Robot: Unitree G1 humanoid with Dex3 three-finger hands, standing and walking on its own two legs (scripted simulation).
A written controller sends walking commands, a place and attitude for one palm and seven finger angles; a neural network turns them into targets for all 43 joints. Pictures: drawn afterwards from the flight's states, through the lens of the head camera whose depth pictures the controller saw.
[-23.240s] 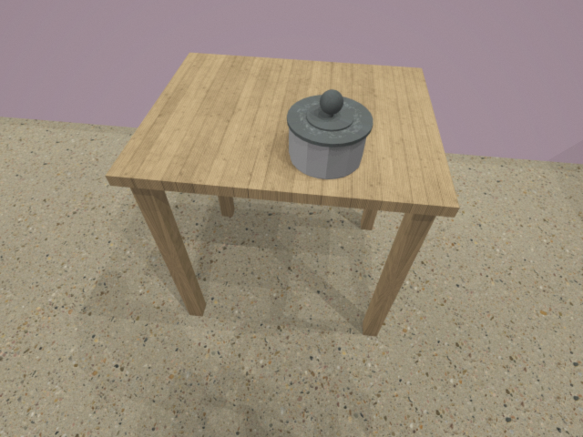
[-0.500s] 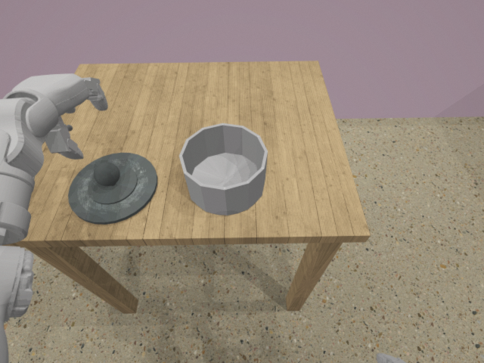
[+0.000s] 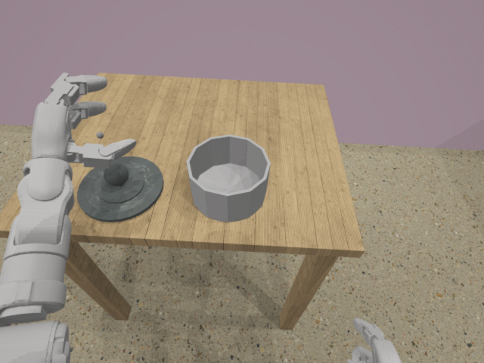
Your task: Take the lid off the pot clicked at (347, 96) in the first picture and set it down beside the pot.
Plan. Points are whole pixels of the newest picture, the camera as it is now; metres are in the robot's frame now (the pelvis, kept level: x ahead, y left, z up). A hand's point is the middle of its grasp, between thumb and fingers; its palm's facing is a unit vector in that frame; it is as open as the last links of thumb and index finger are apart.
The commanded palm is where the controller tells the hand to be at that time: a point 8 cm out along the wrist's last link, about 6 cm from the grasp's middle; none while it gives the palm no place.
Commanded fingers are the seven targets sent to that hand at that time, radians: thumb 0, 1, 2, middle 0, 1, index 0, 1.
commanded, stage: draw the hand back to the body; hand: left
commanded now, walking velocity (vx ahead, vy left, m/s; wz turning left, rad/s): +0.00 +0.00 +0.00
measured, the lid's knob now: (116, 174) +0.46 +0.30 +0.00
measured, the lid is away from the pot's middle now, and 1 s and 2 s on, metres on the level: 0.24 0.24 0.24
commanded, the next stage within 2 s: step back with the hand held close in 1.54 s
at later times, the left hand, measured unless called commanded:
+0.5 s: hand (84, 170) +0.31 +0.24 +0.18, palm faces +0.42 -0.87 -0.25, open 8.9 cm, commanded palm +0.26 +0.27 +0.19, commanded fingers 0.00 0.72 0.85 -0.23 -0.41 -0.23 -0.41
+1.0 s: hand (67, 234) +0.23 +0.22 +0.17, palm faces +0.43 -0.86 -0.28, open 7.5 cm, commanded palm +0.17 +0.26 +0.18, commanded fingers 0.00 0.90 0.90 -0.20 -0.30 -0.20 -0.30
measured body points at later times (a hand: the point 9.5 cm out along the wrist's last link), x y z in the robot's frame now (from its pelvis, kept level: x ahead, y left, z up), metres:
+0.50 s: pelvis +0.01 -0.03 +0.00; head +0.00 -0.05 +0.45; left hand +0.28 +0.28 +0.20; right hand +0.18 -0.26 -0.10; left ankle -0.02 +0.09 -0.74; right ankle -0.02 -0.12 -0.74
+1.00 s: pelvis -0.01 -0.03 +0.00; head -0.03 -0.05 +0.45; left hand +0.20 +0.27 +0.19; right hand +0.17 -0.25 -0.09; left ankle -0.02 +0.09 -0.74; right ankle -0.02 -0.12 -0.74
